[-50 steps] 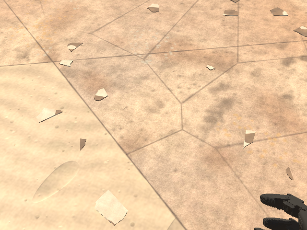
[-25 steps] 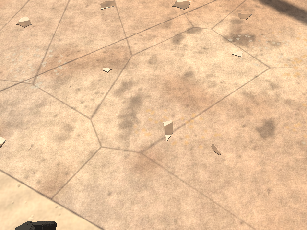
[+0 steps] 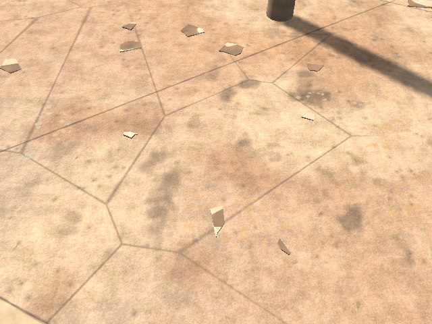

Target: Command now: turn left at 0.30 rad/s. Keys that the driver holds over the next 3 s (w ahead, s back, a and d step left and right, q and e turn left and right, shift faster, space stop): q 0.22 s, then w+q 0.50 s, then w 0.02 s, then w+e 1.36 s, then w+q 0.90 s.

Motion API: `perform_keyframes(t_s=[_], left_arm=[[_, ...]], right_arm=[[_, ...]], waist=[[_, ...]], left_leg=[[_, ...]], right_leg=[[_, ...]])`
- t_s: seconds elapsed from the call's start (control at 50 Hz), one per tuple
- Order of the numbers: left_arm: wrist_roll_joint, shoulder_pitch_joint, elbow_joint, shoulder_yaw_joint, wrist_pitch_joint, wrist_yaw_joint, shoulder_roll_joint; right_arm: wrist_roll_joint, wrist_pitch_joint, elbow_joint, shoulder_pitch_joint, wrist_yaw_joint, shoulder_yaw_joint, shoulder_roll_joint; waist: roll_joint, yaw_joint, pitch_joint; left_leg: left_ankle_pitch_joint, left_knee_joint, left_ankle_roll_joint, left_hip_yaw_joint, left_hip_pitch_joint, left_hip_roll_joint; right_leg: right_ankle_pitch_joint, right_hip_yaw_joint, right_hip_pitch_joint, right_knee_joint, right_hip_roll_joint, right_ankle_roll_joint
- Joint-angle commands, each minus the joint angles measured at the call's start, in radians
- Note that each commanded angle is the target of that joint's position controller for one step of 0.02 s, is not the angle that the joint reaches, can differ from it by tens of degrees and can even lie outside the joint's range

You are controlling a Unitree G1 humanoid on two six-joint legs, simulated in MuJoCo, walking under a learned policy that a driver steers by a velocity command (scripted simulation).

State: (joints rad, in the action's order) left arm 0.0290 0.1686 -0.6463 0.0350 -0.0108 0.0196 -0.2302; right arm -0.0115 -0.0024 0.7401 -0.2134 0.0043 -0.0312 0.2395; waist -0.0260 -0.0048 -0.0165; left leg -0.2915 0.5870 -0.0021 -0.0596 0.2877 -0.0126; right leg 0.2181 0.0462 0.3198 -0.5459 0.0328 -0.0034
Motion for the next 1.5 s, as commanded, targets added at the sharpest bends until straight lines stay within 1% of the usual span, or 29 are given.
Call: perform_keyframes(t_s=[0.02, 0.14, 0.2, 0.22, 0.26, 0.38, 0.44, 0.46, 0.48, 0.5, 0.58, 0.68, 0.8, 0.86, 0.9, 0.92, 0.94, 0.96, 0.98, 1.0, 1.04, 1.12, 1.22, 1.32, 1.38, 1.4, 1.42, 1.46, 1.5], left_arm=[[-0.006, -0.022, 0.08, 0.055, 0.019, 0.012, -0.116], [-0.012, 0.02, 0.076, 0.085, 0.03, 0.005, -0.131], [-0.006, 0.062, 0.069, 0.098, 0.03, 0.014, -0.187], [-0.002, 0.078, 0.078, 0.091, 0.037, 0.021, -0.182], [-0.018, 0.039, 0.075, 0.092, 0.041, 0.03, -0.196], [-0.05, 0.001, 0.045, 0.105, 0.039, 0.008, -0.249], [-0.044, -0.002, 0.026, 0.08, 0.034, -0.008, -0.159], [-0.02, -0.038, 0.057, 0.057, 0.039, -0.019, -0.086], [-0.035, -0.097, 0.124, 0.058, 0.068, -0.02, -0.103], [-0.073, -0.154, 0.135, 0.068, 0.095, -0.026, -0.163], [-0.014, -0.087, 0.059, 0.08, 0.123, -0.028, -0.187], [-0.025, -0.207, 0.057, 0.046, 0.122, -0.04, -0.104], [-0.045, -0.335, 0.075, 0.031, 0.137, -0.079, -0.101], [-0.049, -0.305, 0.066, 0.039, 0.138, -0.085, -0.127], [-0.04, -0.159, 0.029, 0.064, 0.134, -0.073, -0.178], [-0.037, 0.002, -0.007, 0.076, 0.129, -0.065, -0.208], [-0.025, 0.188, -0.029, 0.089, 0.124, -0.06, -0.281], [-0.041, 0.237, -0.069, 0.09, 0.123, -0.073, -0.289], [-0.068, 0.202, -0.064, 0.072, 0.118, -0.07, -0.205], [-0.059, 0.128, -0.051, 0.064, 0.109, -0.059, -0.186], [-0.036, 0.065, -0.032, 0.057, 0.101, -0.052, -0.177], [-0.045, 0.057, -0.034, 0.051, 0.102, -0.035, -0.163], [-0.058, 0.13, -0.058, 0.07, 0.087, -0.014, -0.219], [-0.066, 0.195, -0.072, 0.072, 0.066, -0.006, -0.219], [-0.049, 0.176, -0.051, 0.052, 0.062, -0.012, -0.152], [-0.02, 0.214, -0.028, 0.026, 0.064, -0.013, -0.074], [-0.07, 0.333, 0.004, 0.02, 0.075, -0.014, -0.078], [-0.074, 0.191, -0.015, 0.052, 0.062, -0.009, -0.21], [-0.053, 0.121, 0.004, 0.056, 0.054, -0.013, -0.184]], right_arm=[[0.013, 0.013, -0.108, 0.072, -0.016, -0.055, 0.194], [0.027, -0.011, -0.178, 0.074, -0.022, -0.069, 0.179], [0.028, -0.015, -0.201, 0.065, -0.013, -0.068, 0.149], [0.024, -0.019, -0.206, 0.084, -0.007, -0.082, 0.18], [0.039, -0.032, -0.195, 0.065, 0.002, -0.079, 0.153], [0.036, -0.025, -0.178, 0.043, 0.034, -0.064, 0.13], [0.038, -0.014, -0.059, -0.2, 0.026, -0.087, 0.157], [0.032, -0.002, -0.061, -0.292, 0.012, -0.109, 0.255], [0.019, 0.032, -0.132, -0.233, 0.022, -0.111, 0.342], [0.014, 0.054, -0.133, -0.206, 0.025, -0.1, 0.283], [0.011, 0.062, -0.144, -0.108, -0.001, -0.06, 0.187], [0.027, 0.06, -0.085, -0.214, -0.031, -0.065, 0.192], [0.038, 0.054, -0.024, -0.282, -0.035, -0.066, 0.189], [0.032, 0.048, -0.008, -0.271, -0.034, -0.069, 0.2], [0.03, 0.043, -0.007, -0.254, -0.035, -0.07, 0.212], [0.023, 0.043, -0.015, -0.232, -0.036, -0.064, 0.205], [-0.008, 0.049, -0.037, -0.266, -0.036, -0.042, 0.149], [0.006, 0.065, -0.034, -0.371, -0.023, -0.019, 0.074], [0.024, 0.085, -0.052, -0.249, -0.018, -0.035, 0.174], [0.043, 0.103, -0.088, -0.116, -0.011, -0.042, 0.203], [0.01, 0.127, -0.109, -0.041, -0.01, -0.04, 0.18], [-0.007, 0.111, -0.122, -0.059, -0.011, -0.03, 0.131], [-0.003, 0.118, -0.18, 0.159, -0.005, -0.005, 0.084], [0.022, 0.128, -0.199, 0.205, 0.006, -0.034, 0.147], [0.011, 0.137, -0.166, -0.009, -0.005, -0.071, 0.209], [0.006, 0.129, -0.151, -0.166, -0.014, -0.085, 0.271], [-0.002, 0.115, -0.112, -0.196, 0.0, -0.096, 0.32], [0.007, 0.111, -0.141, -0.105, 0.001, -0.061, 0.162], [-0.003, 0.108, -0.128, -0.031, 0.002, -0.047, 0.126]], waist=[[0.184, 0.02, 0.007], [0.039, 0.013, 0.061], [-0.228, 0.017, 0.098], [-0.176, 0.038, 0.102], [-0.062, 0.012, 0.091], [-0.123, 0.005, 0.072], [0.043, -0.076, 0.063], [0.31, -0.099, 0.024], [0.318, -0.082, 0.006], [0.216, -0.091, -0.04], [0.136, -0.008, -0.044], [0.117, -0.052, -0.017], [0.15, -0.104, -0.058], [0.18, -0.079, -0.052], [0.189, 0.003, 0.067], [0.179, 0.083, 0.174], [0.005, 0.119, 0.352], [-0.274, 0.054, 0.454], [-0.162, 0.1, 0.324], [-0.084, 0.099, 0.161], [0.043, 0.04, 0.05], [-0.034, -0.02, 0.024], [-0.035, 0.054, -0.008], [-0.064, 0.051, 0.021], [-0.045, -0.07, 0.143], [0.134, -0.103, 0.299], [0.461, -0.033, 0.353], [0.166, -0.075, 0.129], [0.1, -0.035, 0.036]], left_leg=[[0.03, -0.213, 0.106, -0.245, 0.102, 0.149], [0.092, -0.043, 0.083, -0.21, 0.15, 0.064], [-0.226, 0.353, -0.005, 0.007, 0.308, -0.026], [-0.34, 0.558, -0.023, -0.003, 0.357, 0.011], [-0.233, 0.588, -0.022, -0.016, 0.384, 0.078], [-0.15, 0.163, 0.026, 0.142, 0.051, 0.045], [-0.083, -0.08, 0.078, 0.168, -0.249, -0.026], [-0.189, -0.211, 0.18, -0.26, -0.363, 0.209], [-0.4, -0.397, 0.363, -0.739, -0.336, 0.38], [-0.469, -0.46, 0.381, -0.746, -0.305, 0.401], [-0.033, -0.395, 0.244, -0.371, -0.212, 0.231], [0.256, -0.368, 0.199, -0.217, -0.217, 0.162], [0.271, -0.352, 0.193, -0.216, -0.261, 0.202], [0.507, -0.296, 0.169, -0.186, -0.335, 0.228], [0.944, -0.095, 0.141, -0.12, -0.37, 0.19], [0.987, 0.093, 0.114, -0.09, -0.266, 0.161], [0.614, 0.43, 0.076, -0.067, -0.005, 0.084], [-0.248, 0.729, 0.009, -0.071, 0.327, -0.083], [-0.225, 0.79, 0.019, -0.113, 0.445, -0.022], [-0.127, 0.762, 0.026, -0.086, 0.485, 0.022], [-0.031, 0.642, 0.02, -0.059, 0.416, 0.077], [-0.012, 0.45, -0.03, -0.022, 0.336, 0.105], [0.317, 0.069, -0.068, 0.016, 0.193, 0.038], [0.292, -0.079, -0.044, -0.035, 0.103, 0.014], [0.195, -0.132, 0.05, -0.072, -0.233, 0.098], [0.162, -0.121, 0.109, -0.283, -0.49, 0.298], [-0.141, -0.252, 0.257, -0.765, -0.642, 0.469], [-0.195, -0.294, 0.193, -0.532, -0.443, 0.379], [0.065, -0.328, 0.176, -0.319, -0.266, 0.295]], right_leg=[[0.032, -0.02, -0.071, -0.02, -0.013, 0.008], [0.014, 0.009, -0.118, 0.042, -0.09, 0.053], [-0.173, 0.325, -0.209, 0.21, -0.416, 0.255], [-0.295, 0.365, -0.207, 0.221, -0.483, 0.315], [0.018, 0.247, -0.189, 0.26, -0.415, 0.249], [0.244, -0.017, -0.037, 0.299, -0.305, 0.152], [0.359, -0.164, 0.138, -0.004, -0.232, 0.079], [0.433, -0.227, 0.431, -0.484, -0.134, -0.005], [0.412, -0.043, 0.68, -0.635, -0.023, -0.012], [0.328, 0.037, 0.721, -0.679, -0.075, 0.011], [-0.03, 0.017, 0.552, -0.5, -0.116, -0.005], [-0.238, -0.014, 0.425, -0.185, -0.045, -0.044], [-0.303, -0.036, 0.342, 0.018, -0.034, -0.013], [-0.209, -0.073, 0.277, 0.055, -0.021, 0.045], [-0.159, -0.137, 0.06, 0.073, 0.041, 0.106], [-0.206, -0.093, -0.193, 0.05, 0.0, 0.157], [-0.228, 0.21, -0.564, -0.01, -0.216, 0.265], [0.037, 0.712, -0.801, 0.155, -0.404, 0.404], [0.184, 0.725, -0.725, 0.242, -0.357, 0.351], [0.13, 0.571, -0.562, 0.265, -0.324, 0.312], [-0.08, 0.426, -0.318, 0.307, -0.248, 0.294], [-0.211, 0.306, -0.139, 0.366, -0.189, 0.307], [-0.2, 0.2, 0.007, 0.347, -0.11, 0.235], [-0.083, 0.332, -0.117, 0.223, -0.163, 0.184], [-0.1, 0.294, -0.056, -0.067, -0.085, 0.114], [0.208, 0.175, 0.089, -0.381, 0.004, 0.071], [0.403, 0.101, 0.408, -0.653, 0.043, 0.039], [0.218, 0.108, 0.491, -0.771, -0.052, 0.017], [0.11, 0.094, 0.43, -0.695, -0.108, 0.005]])
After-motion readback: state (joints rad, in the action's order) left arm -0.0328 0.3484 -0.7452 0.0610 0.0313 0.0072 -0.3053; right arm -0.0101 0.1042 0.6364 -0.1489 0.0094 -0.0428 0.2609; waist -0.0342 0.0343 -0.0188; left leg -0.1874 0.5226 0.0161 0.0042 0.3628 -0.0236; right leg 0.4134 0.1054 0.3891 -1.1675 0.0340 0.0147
